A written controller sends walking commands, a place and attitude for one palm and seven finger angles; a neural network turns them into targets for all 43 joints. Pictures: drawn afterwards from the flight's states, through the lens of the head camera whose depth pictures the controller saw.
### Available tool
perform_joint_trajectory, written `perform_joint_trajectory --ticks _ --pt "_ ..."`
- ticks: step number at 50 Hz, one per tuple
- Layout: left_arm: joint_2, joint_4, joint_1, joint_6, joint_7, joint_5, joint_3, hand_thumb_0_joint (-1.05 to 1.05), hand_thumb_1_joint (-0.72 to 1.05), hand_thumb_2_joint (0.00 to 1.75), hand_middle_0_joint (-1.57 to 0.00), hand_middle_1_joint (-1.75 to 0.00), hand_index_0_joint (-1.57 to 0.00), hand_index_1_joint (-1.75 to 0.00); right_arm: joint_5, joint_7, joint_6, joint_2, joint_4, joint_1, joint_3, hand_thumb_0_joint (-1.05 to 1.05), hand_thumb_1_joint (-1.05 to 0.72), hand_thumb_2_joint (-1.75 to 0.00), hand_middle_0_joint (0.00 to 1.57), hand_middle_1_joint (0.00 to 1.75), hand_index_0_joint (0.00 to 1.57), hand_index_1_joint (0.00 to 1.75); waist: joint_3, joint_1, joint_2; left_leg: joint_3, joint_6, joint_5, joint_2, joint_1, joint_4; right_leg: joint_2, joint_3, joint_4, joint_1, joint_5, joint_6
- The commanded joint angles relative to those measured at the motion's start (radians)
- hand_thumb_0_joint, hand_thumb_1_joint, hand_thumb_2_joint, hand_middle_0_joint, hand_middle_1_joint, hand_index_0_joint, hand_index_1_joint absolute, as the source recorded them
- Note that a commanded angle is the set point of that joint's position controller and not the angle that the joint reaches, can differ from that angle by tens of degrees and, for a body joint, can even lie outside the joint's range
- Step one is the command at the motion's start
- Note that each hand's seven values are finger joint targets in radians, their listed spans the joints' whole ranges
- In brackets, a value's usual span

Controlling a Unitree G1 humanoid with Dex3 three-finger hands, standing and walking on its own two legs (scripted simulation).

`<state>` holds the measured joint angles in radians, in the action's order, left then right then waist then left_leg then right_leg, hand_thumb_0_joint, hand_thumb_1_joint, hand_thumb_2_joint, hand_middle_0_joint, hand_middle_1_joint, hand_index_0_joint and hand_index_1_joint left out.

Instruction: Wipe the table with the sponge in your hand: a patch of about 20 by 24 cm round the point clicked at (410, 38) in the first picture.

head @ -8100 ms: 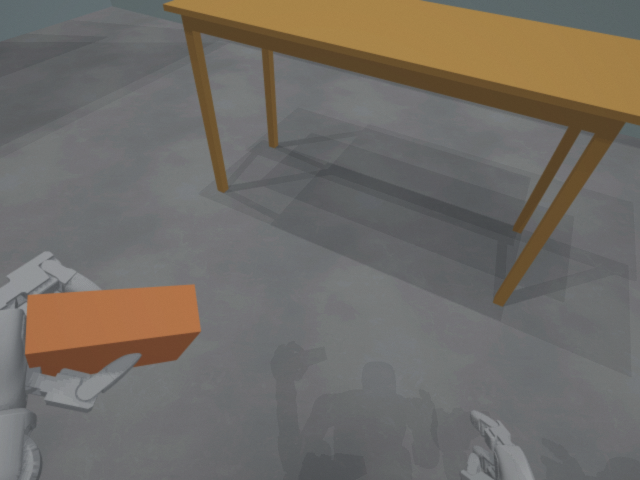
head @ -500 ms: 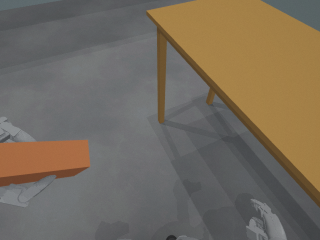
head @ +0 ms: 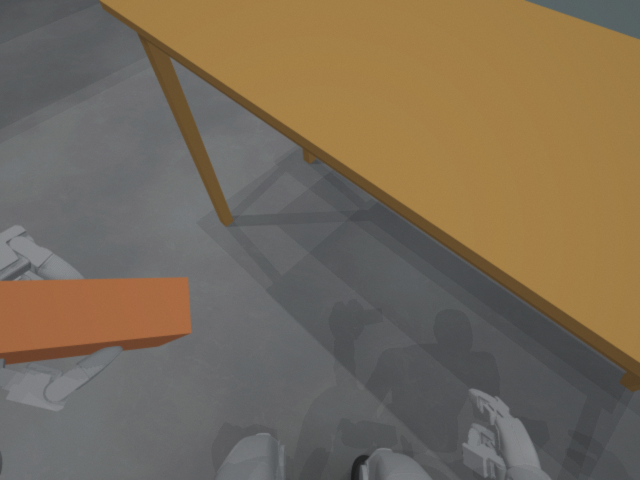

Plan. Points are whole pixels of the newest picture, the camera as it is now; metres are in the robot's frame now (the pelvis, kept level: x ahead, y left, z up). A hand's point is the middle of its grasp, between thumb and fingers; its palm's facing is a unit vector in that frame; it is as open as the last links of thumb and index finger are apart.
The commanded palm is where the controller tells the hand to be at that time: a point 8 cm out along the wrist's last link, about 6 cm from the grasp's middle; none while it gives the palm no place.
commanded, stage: turn to face it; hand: left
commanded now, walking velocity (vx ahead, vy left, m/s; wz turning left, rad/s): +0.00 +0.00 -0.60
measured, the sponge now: (121, 318) +0.24 +0.18 +0.15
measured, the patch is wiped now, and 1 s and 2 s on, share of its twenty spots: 0.00 0.00 0.00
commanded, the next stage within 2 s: take the last steps up to it in 1.88 s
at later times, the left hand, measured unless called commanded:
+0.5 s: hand (181, 340) +0.21 +0.12 +0.18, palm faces +0.16 -0.86 -0.49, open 9.1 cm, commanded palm +0.16 +0.18 +0.19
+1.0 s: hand (261, 412) +0.16 +0.05 +0.18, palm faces -0.11 -0.88 -0.47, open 9.1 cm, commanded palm +0.14 +0.10 +0.19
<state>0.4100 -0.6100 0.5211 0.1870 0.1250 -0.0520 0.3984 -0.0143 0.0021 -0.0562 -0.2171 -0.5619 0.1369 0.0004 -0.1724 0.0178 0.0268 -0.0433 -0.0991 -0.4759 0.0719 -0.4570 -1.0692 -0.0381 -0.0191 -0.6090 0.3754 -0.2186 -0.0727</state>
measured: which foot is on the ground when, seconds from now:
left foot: up 0.00-0.16, down 0.18-0.46, up 0.48-0.88, down 0.90-1.00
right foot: down 0.00-0.22, up 0.24-0.42, down 0.44-0.92, up 0.94-1.00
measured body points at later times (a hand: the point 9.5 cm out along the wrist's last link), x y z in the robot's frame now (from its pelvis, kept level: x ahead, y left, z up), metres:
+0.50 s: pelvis -0.07 -0.04 -0.01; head -0.03 -0.08 +0.43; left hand +0.20 +0.16 +0.20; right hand +0.05 -0.27 -0.11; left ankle -0.02 +0.13 -0.71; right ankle -0.05 -0.14 -0.73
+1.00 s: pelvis -0.15 -0.04 +0.00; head -0.12 -0.06 +0.45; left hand +0.16 +0.09 +0.20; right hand -0.13 -0.34 -0.08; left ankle -0.08 +0.10 -0.73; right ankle -0.12 -0.13 -0.69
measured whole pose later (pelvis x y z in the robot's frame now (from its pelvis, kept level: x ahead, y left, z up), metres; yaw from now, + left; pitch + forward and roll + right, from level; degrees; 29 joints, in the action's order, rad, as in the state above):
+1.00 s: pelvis -0.15 -0.04 +0.00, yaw -34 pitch +0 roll +2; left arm 0.40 -0.54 0.46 0.18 0.12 -0.03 0.39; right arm -0.02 0.02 -0.06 -0.22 -0.50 0.17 0.03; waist -0.08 -0.04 -0.05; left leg -0.11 -0.05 -0.30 0.07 -0.22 -0.54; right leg -0.10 0.02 -0.91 0.56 -0.35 0.02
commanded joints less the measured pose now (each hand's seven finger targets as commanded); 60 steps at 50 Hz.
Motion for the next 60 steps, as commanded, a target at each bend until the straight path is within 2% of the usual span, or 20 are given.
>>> perform_joint_trajectory --ticks 1,8,11,12,15,20,22,23,24,28,40,43,45,47,50,54,56,57,58,60 --pt "0.179 -0.145 0.074 0.056 0.049 -0.016 0.203 0.0 0.1 1.3 -1.2 -1.6 -1.2 -1.6 -0.002 0.009 0.027 -0.07 0.17 -0.072 0.035 0.0 -0.9 -0.9 0.2 0.3 0.2 0.3 0.347 -0.049 -0.161 0.008 0.014 0.008 0.0 0.028 0.205 0.276 0.344 0.234 -0.248 0.268 -0.103" --pt "0.149 -0.158 -0.039 0.041 0.039 -0.002 0.107 0.0 0.1 1.3 -1.2 -1.6 -1.2 -1.6 -0.006 0.015 0.021 -0.113 0.176 -0.018 0.042 0.0 -0.9 -0.9 0.2 0.3 0.2 0.3 0.304 -0.032 -0.093 -0.002 0.072 0.092 0.007 0.329 0.63 0.192 0.383 0.242 -0.011 -0.077 -0.011" --pt "0.181 -0.211 -0.116 0.065 0.034 0.024 0.123 0.0 0.1 1.3 -1.2 -1.6 -1.2 -1.6 0.0 0.037 0.049 -0.12 0.195 -0.05 0.046 0.0 -0.9 -0.9 0.2 0.3 0.2 0.3 0.229 -0.052 0.307 0.266 0.246 0.105 0.379 0.293 0.843 0.003 0.091 -0.334 0.185 -0.267 0.098" --pt "0.156 -0.185 -0.129 0.061 0.031 0.036 0.098 0.0 0.1 1.3 -1.2 -1.6 -1.2 -1.6 -0.001 0.035 0.06 -0.107 0.2 -0.045 0.052 0.0 -0.9 -0.9 0.2 0.3 0.2 0.3 0.183 -0.042 0.262 0.247 0.265 0.046 0.399 0.127 0.867 0.026 0.07 -0.541 0.12 -0.249 0.108" --pt "0.129 -0.189 -0.186 0.057 0.028 0.031 0.054 0.0 0.1 1.3 -1.2 -1.6 -1.2 -1.6 -0.015 0.022 0.091 -0.113 0.192 -0.03 0.053 0.0 -0.9 -0.9 0.2 0.3 0.2 0.3 0.124 -0.05 0.203 -0.016 0.202 0.258 0.314 0.162 0.756 0.081 -0.01 -0.422 0.135 -0.235 0.13" --pt "0.112 -0.128 -0.199 0.047 0.029 0.029 0.031 0.0 0.1 1.3 -1.2 -1.6 -1.2 -1.6 -0.006 0.009 0.139 -0.14 0.181 0.041 0.059 0.0 -0.9 -0.9 0.2 0.3 0.2 0.3 0.177 -0.026 0.229 -0.085 0.119 0.474 0.272 0.224 0.567 0.025 -0.124 -0.006 -0.096 -0.141 0.13" --pt "0.14 -0.115 -0.209 0.053 0.029 0.029 0.062 0.0 0.1 1.3 -1.2 -1.6 -1.2 -1.6 -0.011 0.001 0.143 -0.123 0.181 0.037 0.052 0.0 -0.9 -0.9 0.2 0.3 0.2 0.3 0.217 -0.031 0.084 -0.116 0.072 0.362 0.217 0.169 0.365 0.099 -0.028 0.159 -0.222 0.076 0.081" --pt "0.199 -0.105 -0.19 0.062 0.039 0.029 0.113 0.0 0.1 1.3 -1.2 -1.6 -1.2 -1.6 -0.011 0.005 0.138 -0.086 0.192 0.02 0.042 0.0 -0.9 -0.9 0.2 0.3 0.2 0.3 0.234 -0.037 -0.179 -0.146 0.026 0.093 0.1 0.021 0.164 0.255 0.235 0.19 -0.308 0.464 -0.009" --pt "0.207 -0.064 -0.126 0.045 0.041 0.0 0.153 0.0 0.1 1.3 -1.2 -1.6 -1.2 -1.6 -0.015 0.01 0.125 -0.084 0.212 -0.018 0.045 0.0 -0.9 -0.9 0.2 0.3 0.2 0.3 0.293 -0.066 -0.356 -0.052 0.011 -0.137 0.01 -0.069 -0.029 0.352 0.469 0.249 -0.28 0.522 -0.064" --pt "0.183 -0.169 -0.002 0.055 0.044 -0.024 0.174 0.0 0.1 1.3 -1.2 -1.6 -1.2 -1.6 0.0 0.001 0.05 -0.049 0.177 -0.065 0.013 0.0 -0.9 -0.9 0.2 0.3 0.2 0.3 0.349 -0.04 -0.105 0.077 -0.001 0.021 0.031 -0.142 -0.163 0.306 0.354 0.2 -0.368 0.408 -0.09" --pt "0.166 -0.124 -0.05 0.04 0.05 -0.011 0.119 0.0 0.1 1.3 -1.2 -1.6 -1.2 -1.6 -0.004 0.006 -0.002 -0.115 0.173 -0.055 0.04 0.0 -0.9 -0.9 0.2 0.3 0.2 0.3 0.306 -0.061 -0.147 0.016 0.046 -0.024 -0.049 0.159 0.403 0.23 0.461 0.367 -0.112 -0.111 -0.072" --pt "0.154 -0.144 -0.08 0.047 0.034 -0.001 0.09 0.0 0.1 1.3 -1.2 -1.6 -1.2 -1.6 0.0 0.003 0.001 -0.122 0.178 -0.016 0.047 0.0 -0.9 -0.9 0.2 0.3 0.2 0.3 0.303 -0.037 -0.086 -0.017 0.083 0.033 -0.032 0.345 0.631 0.164 0.421 0.338 0.002 -0.173 0.006" --pt "0.171 -0.19 -0.127 0.068 0.021 -0.003 0.108 0.0 0.1 1.3 -1.2 -1.6 -1.2 -1.6 0.009 0.014 0.014 -0.156 0.194 -0.028 0.063 0.0 -0.9 -0.9 0.2 0.3 0.2 0.3 0.249 -0.035 0.105 0.186 0.188 0.01 0.203 0.441 0.79 0.004 0.269 0.078 0.2 -0.199 0.078" --pt "0.194 -0.231 -0.169 0.067 0.022 0.027 0.14 0.0 0.1 1.3 -1.2 -1.6 -1.2 -1.6 -0.002 0.022 0.046 -0.1 0.211 -0.061 0.058 0.0 -0.9 -0.9 0.2 0.3 0.2 0.3 0.215 -0.05 0.266 0.245 0.29 0.108 0.41 0.171 0.851 0.007 0.078 -0.518 0.148 -0.222 0.123" --pt "0.115 -0.182 -0.136 0.051 0.014 0.016 0.073 0.0 0.1 1.3 -1.2 -1.6 -1.2 -1.6 -0.019 0.007 0.079 -0.114 0.204 -0.027 0.057 0.0 -0.9 -0.9 0.2 0.3 0.2 0.3 0.131 -0.059 0.223 -0.043 0.201 0.309 0.318 0.165 0.723 0.074 0.001 -0.394 0.141 -0.241 0.129" --pt "0.104 -0.137 -0.204 0.049 0.023 0.023 0.036 0.0 0.1 1.3 -1.2 -1.6 -1.2 -1.6 -0.012 0.003 0.127 -0.148 0.18 0.04 0.062 0.0 -0.9 -0.9 0.2 0.3 0.2 0.3 0.174 -0.029 0.187 -0.086 0.119 0.524 0.273 0.224 0.537 0.016 -0.119 -0.019 -0.094 -0.121 0.131" --pt "0.13 -0.117 -0.239 0.044 0.028 0.033 0.048 0.0 0.1 1.3 -1.2 -1.6 -1.2 -1.6 -0.013 -0.001 0.133 -0.135 0.179 0.034 0.055 0.0 -0.9 -0.9 0.2 0.3 0.2 0.3 0.198 -0.032 0.026 -0.112 0.069 0.387 0.202 0.131 0.298 0.099 0.003 0.144 -0.236 0.11 0.072" --pt "0.194 -0.103 -0.22 0.053 0.041 0.032 0.107 0.0 0.1 1.3 -1.2 -1.6 -1.2 -1.6 -0.011 0.002 0.13 -0.099 0.19 0.015 0.044 0.0 -0.9 -0.9 0.2 0.3 0.2 0.3 0.223 -0.038 -0.234 -0.136 0.02 0.051 0.071 -0.03 0.086 0.279 0.313 0.195 -0.322 0.481 -0.033" --pt "0.199 -0.072 -0.168 0.041 0.042 0.007 0.138 0.0 0.1 1.3 -1.2 -1.6 -1.2 -1.6 -0.016 0.006 0.117 -0.105 0.2 -0.017 0.052 0.0 -0.9 -0.9 0.2 0.3 0.2 0.3 0.283 -0.06 -0.357 -0.02 0.011 -0.146 0.016 -0.064 -0.077 0.363 0.503 0.273 -0.265 0.444 -0.071" --pt "0.238 -0.163 -0.054 0.047 0.047 -0.012 0.193 0.0 0.1 1.3 -1.2 -1.6 -1.2 -1.6 -0.002 0.001 0.076 -0.079 0.185 -0.048 0.032 0.0 -0.9 -0.9 0.2 0.3 0.2 0.3 0.308 -0.059 -0.145 0.089 0.011 -0.059 0.033 -0.114 -0.172 0.367 0.516 0.258 -0.302 0.242 -0.106"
